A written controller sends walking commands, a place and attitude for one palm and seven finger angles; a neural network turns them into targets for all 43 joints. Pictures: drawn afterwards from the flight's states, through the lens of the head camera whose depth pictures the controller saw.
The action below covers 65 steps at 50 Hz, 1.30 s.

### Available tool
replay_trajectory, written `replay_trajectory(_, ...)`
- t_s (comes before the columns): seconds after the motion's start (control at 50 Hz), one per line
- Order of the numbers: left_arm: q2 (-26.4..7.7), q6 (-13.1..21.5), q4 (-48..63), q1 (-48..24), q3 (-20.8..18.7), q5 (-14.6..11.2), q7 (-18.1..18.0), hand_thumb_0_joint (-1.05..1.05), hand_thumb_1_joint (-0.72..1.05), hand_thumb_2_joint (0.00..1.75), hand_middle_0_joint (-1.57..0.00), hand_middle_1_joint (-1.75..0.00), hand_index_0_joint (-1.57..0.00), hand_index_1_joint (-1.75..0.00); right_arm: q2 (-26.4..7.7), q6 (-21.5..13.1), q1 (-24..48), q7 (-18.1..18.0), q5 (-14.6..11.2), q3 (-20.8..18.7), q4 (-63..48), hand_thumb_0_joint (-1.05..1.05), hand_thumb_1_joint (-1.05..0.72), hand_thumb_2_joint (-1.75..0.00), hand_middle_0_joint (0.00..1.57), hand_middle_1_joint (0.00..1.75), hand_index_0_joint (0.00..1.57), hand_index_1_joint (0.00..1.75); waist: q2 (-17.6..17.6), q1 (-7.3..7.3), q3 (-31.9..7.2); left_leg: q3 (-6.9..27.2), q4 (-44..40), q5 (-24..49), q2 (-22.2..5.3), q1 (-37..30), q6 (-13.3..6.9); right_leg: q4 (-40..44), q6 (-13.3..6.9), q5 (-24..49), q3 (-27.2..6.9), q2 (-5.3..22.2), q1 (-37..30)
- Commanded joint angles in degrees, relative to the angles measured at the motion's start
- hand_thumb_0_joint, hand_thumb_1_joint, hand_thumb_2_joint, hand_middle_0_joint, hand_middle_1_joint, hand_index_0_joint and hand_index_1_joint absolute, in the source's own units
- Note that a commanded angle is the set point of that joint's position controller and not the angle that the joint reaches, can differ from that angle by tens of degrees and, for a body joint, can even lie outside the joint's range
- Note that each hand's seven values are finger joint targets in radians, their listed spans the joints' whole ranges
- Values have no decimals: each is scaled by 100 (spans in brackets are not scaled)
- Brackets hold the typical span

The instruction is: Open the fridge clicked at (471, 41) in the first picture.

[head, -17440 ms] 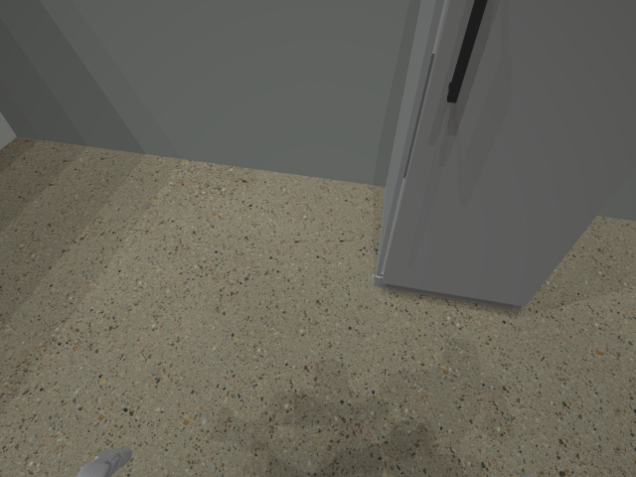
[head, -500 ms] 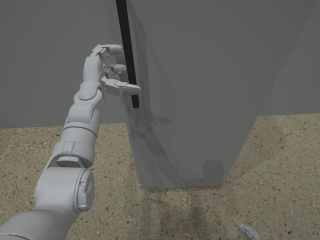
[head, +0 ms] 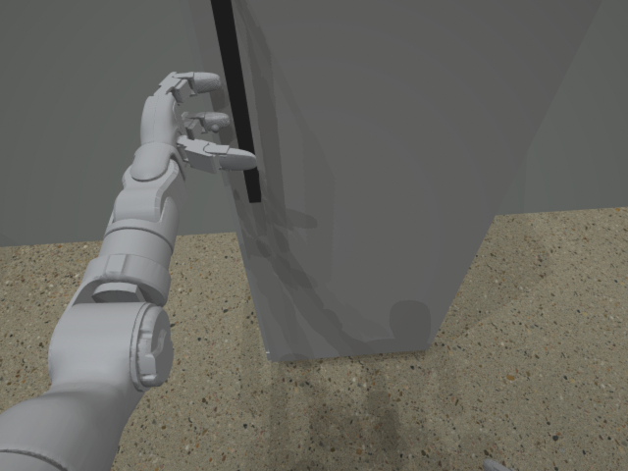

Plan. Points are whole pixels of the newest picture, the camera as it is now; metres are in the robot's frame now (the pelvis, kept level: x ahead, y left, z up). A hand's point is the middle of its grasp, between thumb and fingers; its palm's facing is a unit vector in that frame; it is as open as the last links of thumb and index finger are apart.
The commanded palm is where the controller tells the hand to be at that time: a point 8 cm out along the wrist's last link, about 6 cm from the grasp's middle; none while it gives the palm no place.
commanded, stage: slide the fingers in behind the handle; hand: left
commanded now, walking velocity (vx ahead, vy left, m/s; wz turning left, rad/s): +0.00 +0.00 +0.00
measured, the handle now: (240, 98) +0.52 +0.10 +0.22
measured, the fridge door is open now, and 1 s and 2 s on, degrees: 0 0 0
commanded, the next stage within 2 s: grip the handle and tug to test in 1.88 s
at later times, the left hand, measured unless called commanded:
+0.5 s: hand (218, 134) +0.47 +0.12 +0.21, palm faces +0.05 -1.00 +0.01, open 13.9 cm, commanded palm +0.44 +0.17 +0.20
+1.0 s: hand (237, 129) +0.48 +0.10 +0.21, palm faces +0.07 -1.00 +0.00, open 13.9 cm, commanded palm +0.45 +0.14 +0.20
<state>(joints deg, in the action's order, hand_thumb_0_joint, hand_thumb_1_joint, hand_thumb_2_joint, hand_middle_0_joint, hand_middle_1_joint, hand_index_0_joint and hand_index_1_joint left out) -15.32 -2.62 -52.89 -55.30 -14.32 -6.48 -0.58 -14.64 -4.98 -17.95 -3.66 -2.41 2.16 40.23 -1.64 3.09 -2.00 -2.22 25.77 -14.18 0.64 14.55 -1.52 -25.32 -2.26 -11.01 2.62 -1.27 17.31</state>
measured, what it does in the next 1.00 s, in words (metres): stands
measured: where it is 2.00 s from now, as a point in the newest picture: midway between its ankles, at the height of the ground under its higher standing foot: outside the picture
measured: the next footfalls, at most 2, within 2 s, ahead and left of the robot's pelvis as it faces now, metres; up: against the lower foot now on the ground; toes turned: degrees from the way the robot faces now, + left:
none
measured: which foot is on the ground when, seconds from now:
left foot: down 0.00-1.00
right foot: down 0.00-1.00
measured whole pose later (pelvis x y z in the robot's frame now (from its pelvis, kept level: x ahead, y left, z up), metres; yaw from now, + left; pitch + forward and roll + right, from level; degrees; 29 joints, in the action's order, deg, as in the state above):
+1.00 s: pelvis +0.01 +0.00 +0.00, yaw +0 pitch +3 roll +0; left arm -10.2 -4.0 -49.6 -55.2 -9.6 -6.3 -5.2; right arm -13.4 -4.7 -17.1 -3.0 -2.0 2.1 40.4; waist -1.7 1.8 -2.3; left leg -1.8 25.9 -14.7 1.0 14.4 -1.6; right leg -25.7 -2.1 -11.9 2.9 -0.9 17.1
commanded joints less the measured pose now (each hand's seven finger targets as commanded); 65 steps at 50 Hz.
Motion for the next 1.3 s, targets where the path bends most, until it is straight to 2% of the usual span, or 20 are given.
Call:
replay_trajectory(0.0, -1361, 576, 1228, -3282, -213, 69, -60, 0, -50, 30, -30, -120, -30, -120, -714, -249, -50, -42, -6, -230, -645, 0, -90, -90, 20, 30, 20, 30, 317, 20, -1891, 190, -181, 1047, -37, -307, -127, 208, 71, 1331, -292, 137, -972)
replay_trajectory(0.04, -1468, 606, 1188, -3125, -298, 57, -22, 0, -50, 30, -30, -120, -30, -120, -743, -238, -69, -50, -18, -254, -675, 0, -90, -90, 20, 30, 20, 30, 258, -38, -1986, 184, -190, 1079, -55, -342, -125, 200, 60, 1317, -288, 134, -1034)
replay_trajectory(0.08, -1396, 588, 1022, -3283, -202, 35, 28, 0, -50, 30, -30, -120, -30, -120, -741, -254, -71, -60, -32, -232, -627, 0, -90, -90, 20, 30, 20, 30, 334, 71, -1796, 183, -209, 845, -54, -252, -130, 267, 83, 1115, -292, 131, -896)
replay_trajectory(0.16, -1365, 620, 1006, -3083, -220, 13, 41, 0, -50, 30, -30, -120, -30, -120, -738, -296, -79, -54, -34, -228, -662, 0, -90, -90, 20, 30, 20, 30, 269, 4, -1839, 198, -221, 881, -62, -270, -129, 248, 66, 1091, -275, 124, -897)
replay_trajectory(0.22, -1265, 615, 916, -3231, -136, -5, 62, 0, -50, 30, -30, -120, -30, -120, -756, -320, -137, -45, -29, -230, -615, 0, -90, -90, 20, 30, 20, 30, 379, 82, -1715, 216, -227, 744, -72, -215, -123, 277, 73, 942, -269, 110, -767)
replay_trajectory(0.26, -1448, 643, 969, -3021, -301, -11, 47, 0, -50, 30, -30, -120, -30, -120, -776, -318, -132, -46, -37, -249, -651, 0, -90, -90, 20, 30, 20, 30, 396, -14, -1831, 203, -237, 784, -68, -198, -129, 264, 73, 963, -287, 117, -895)
replay_trajectory(0.28, -1297, 656, 1129, -3253, -154, -11, 49, 0, -50, 30, -30, -120, -30, -120, -760, -332, -105, -43, -34, -239, -650, 0, -90, -90, 20, 30, 20, 30, 227, 58, -1871, 193, -225, 816, -63, -291, -125, 258, 69, 1007, -291, 119, -844)
replay_trajectory(0.32, -1227, 635, 1067, -3063, -150, -9, 47, 0, -50, 30, -30, -120, -30, -120, -748, -346, -129, -28, -34, -247, -631, 0, -90, -90, 20, 30, 20, 30, 292, 25, -1811, 200, -213, 842, -80, -303, -114, 255, 59, 994, -261, 100, -782)
replay_trajectory(0.4, -779, 654, 1589, -3167, 217, -34, 18, 0, -50, 30, -30, -120, -30, -120, -719, -390, -57, 6, -39, -268, -683, 0, -90, -90, 20, 30, 20, 30, -28, 46, -1992, 237, -192, 1056, -94, -613, -83, 199, 26, 1085, -216, 78, -680)
replay_trajectory(0.44, -923, 613, 1537, -2935, 26, -94, -37, 0, -50, 30, -30, -120, -30, -120, -751, -385, -62, -8, -32, -290, -666, 0, -90, -90, 20, 30, 20, 30, 319, -9, -1986, 254, -187, 1106, -112, -581, -93, 220, 40, 1108, -195, 71, -778)
replay_trajectory(0.54, -773, 463, 1600, -3142, 163, -42, -212, 0, -50, 30, -30, -120, -30, -120, -724, -352, 23, -16, -27, -261, -614, 0, -90, -90, 20, 30, 20, 30, 367, 34, -1772, 290, -241, 1032, -121, -552, -79, 232, 55, 985, -171, 79, -673)
replay_trajectory(0.56, -651, 440, 1622, -3226, 279, 0, -251, 0, -50, 30, -30, -120, -30, -120, -688, -355, 67, -7, -26, -242, -592, 0, -90, -90, 20, 30, 20, 30, 134, 51, -1685, 294, -242, 1014, -111, -571, -69, 227, 43, 952, -177, 76, -565)
replay_trajectory(0.74, -485, 300, 1365, -2937, 200, 39, -475, 0, -50, 30, -30, -120, -30, -120, -652, -254, 44, 15, 42, -240, -594, 0, -90, -90, 20, 30, 20, 30, 600, -51, -1882, 247, -197, 1428, -101, -520, -49, 124, 49, 1452, -156, 86, -877)
replay_trajectory(0.78, -311, 287, 1502, -3226, 388, 66, -489, 0, -50, 30, -30, -120, -30, -120, -629, -245, 67, 25, 44, -216, -601, 0, -90, -90, 20, 30, 20, 30, 463, 37, -1803, 245, -185, 1395, -83, -546, -51, 126, 53, 1460, -161, 90, -766)
replay_trajectory(0.88, -382, 245, 1549, -3149, 326, 51, -454, 0, -50, 30, -30, -120, -30, -120, -609, -189, 70, 15, 40, -226, -608, 0, -90, -90, 20, 30, 20, 30, 445, 18, -1874, 216, -156, 1448, -75, -557, -64, 144, 54, 1584, -184, 97, -872)
replay_trajectory(0.96, -113, 202, 1572, -3119, 542, 31, -422, 0, -50, 30, -30, -120, -30, -120, -571, -174, 125, 7, 20, -221, -629, 0, -90, -90, 20, 30, 20, 30, 237, 38, -1829, 226, -130, 1471, -69, -654, -62, 154, 40, 1549, -171, 98, -771)
replay_trajectory(1.08, -195, 231, 1736, -3270, 434, -50, -486, 0, -50, 30, -30, -120, -30, -120, -578, -190, 153, -6, 43, -224, -612, 0, -90, -90, 20, 30, 20, 30, 386, 20, -2023, 229, -138, 1418, -41, -618, -73, 150, 53, 1590, -202, 97, -949)
replay_trajectory(1.14, -171, 270, 1559, -3271, 466, 0, -543, 0, -50, 30, -30, -120, -30, -120, -579, -176, 130, -2, 35, -230, -578, 0, -90, -90, 20, 30, 20, 30, 547, 32, -1845, 244, -172, 1282, -55, -533, -74, 191, 66, 1412, -177, 108, -901)
replay_trajectory(1.16, -58, 294, 1617, -3392, 589, 35, -567, 0, -50, 30, -30, -120, -30, -120, -559, -188, 156, 7, 41, -214, -577, 0, -90, -90, 20, 30, 20, 30, 334, 71, -1791, 242, -173, 1254, -41, -541, -72, 184, 62, 1391, -194, 104, -808)
replay_trajectory(1.28, -67, 334, 1612, -3413, 550, 24, -597, 0, -50, 30, -30, -120, -30, -120, -558, -207, 121, 13, 61, -229, -541, 0, -90, -90, 20, 30, 20, 30, 423, 70, -2060, 228, -153, 1346, -36, -610, -66, 161, 62, 1536, -203, 97, -943)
